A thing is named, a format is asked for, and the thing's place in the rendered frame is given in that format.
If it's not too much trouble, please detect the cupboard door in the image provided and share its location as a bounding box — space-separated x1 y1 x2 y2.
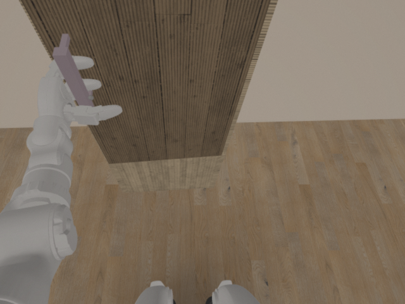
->
21 0 271 164

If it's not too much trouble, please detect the robot left upper arm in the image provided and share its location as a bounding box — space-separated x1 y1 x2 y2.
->
0 203 78 304

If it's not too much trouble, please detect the right robot shin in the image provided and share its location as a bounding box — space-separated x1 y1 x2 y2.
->
217 280 232 289

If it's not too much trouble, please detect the robot left forearm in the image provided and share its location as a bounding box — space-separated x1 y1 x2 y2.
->
0 115 73 214

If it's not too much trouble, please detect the handle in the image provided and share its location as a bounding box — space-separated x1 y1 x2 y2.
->
53 34 94 107

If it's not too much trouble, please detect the left robot thigh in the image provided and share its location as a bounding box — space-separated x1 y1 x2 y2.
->
135 286 173 304

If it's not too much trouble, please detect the robot left hand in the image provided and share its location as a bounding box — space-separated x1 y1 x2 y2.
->
37 56 122 126

